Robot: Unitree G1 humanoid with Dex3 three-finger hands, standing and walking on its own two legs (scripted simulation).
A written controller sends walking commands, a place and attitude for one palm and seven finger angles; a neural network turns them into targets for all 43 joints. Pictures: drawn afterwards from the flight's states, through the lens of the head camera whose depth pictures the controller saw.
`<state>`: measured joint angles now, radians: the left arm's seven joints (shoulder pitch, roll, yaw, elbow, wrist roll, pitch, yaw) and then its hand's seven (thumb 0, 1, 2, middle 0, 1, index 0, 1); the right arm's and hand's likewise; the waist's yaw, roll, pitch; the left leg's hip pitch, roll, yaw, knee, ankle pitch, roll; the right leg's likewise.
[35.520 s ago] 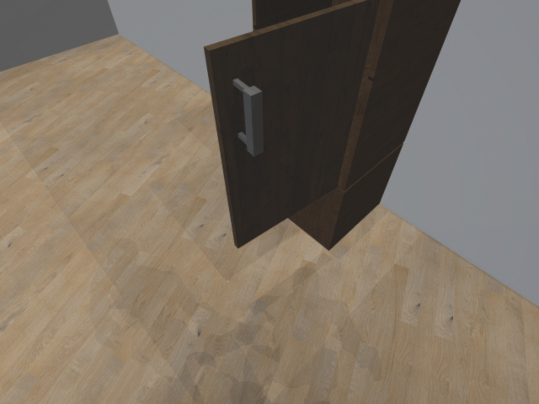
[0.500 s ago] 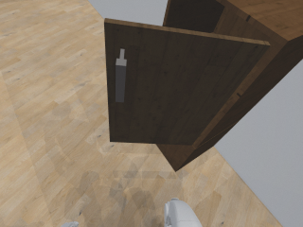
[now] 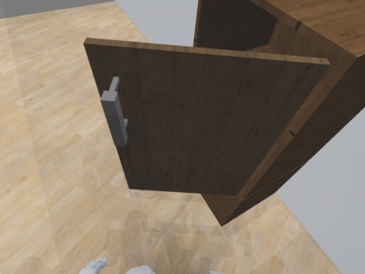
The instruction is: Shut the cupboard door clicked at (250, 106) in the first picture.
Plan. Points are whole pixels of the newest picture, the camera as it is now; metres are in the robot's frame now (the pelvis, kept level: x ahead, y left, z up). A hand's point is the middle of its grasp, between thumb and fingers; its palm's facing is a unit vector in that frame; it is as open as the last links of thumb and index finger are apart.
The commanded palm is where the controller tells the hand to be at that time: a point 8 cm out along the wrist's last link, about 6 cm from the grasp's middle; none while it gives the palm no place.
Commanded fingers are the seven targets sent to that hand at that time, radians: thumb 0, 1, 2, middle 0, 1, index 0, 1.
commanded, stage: come to a stop and stand still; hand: left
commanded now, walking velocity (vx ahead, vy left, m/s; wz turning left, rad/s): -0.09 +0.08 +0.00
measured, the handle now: (118, 113) +0.39 +0.16 +0.13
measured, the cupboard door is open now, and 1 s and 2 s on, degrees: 58 58 58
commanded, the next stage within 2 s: look again from close up in 1.56 s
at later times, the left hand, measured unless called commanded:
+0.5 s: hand out of the picture -0.02 +0.22 -0.17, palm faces +0.04 -0.96 -0.27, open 7.4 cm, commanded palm none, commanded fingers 0.00 0.90 0.90 -0.20 -0.30 -0.20 -0.30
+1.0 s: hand out of the picture -0.04 +0.22 -0.17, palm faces -0.02 -0.98 -0.19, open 7.4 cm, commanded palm none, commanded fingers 0.00 0.90 0.90 -0.20 -0.30 -0.20 -0.30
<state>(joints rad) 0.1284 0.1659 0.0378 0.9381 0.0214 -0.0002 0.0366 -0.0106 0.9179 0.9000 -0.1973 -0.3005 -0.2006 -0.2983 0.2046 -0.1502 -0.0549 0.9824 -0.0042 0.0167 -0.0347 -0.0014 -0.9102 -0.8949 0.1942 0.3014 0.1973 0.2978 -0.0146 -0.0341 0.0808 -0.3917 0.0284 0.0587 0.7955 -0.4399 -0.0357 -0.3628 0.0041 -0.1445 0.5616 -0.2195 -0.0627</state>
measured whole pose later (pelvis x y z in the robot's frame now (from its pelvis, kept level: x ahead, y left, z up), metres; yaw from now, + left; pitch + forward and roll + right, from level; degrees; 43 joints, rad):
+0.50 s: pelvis -0.03 +0.02 +0.00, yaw -1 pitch -2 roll -1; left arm 0.37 0.20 0.01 0.93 0.03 0.02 0.05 0.01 0.90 0.90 -0.20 -0.30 -0.20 -0.30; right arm 0.19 -0.17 -0.04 0.90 -0.02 0.02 0.01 0.00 -0.90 -0.89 0.20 0.30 0.20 0.30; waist 0.02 0.02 0.02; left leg -0.32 -0.02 0.10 0.62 -0.27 0.08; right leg -0.29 -0.04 -0.01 0.61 -0.28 0.03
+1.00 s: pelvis -0.06 +0.04 +0.00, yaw -1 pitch -2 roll -1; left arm 0.34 0.17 0.00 0.97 0.03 0.01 0.04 0.00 0.90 0.90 -0.20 -0.30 -0.20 -0.30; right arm 0.31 -0.16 -0.04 1.04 -0.02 0.02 0.01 0.00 -0.91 -0.89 0.20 0.30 0.20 0.30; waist -0.02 -0.01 0.03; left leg -0.32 -0.03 0.12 0.52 -0.18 0.10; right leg -0.30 -0.04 0.01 0.51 -0.21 0.03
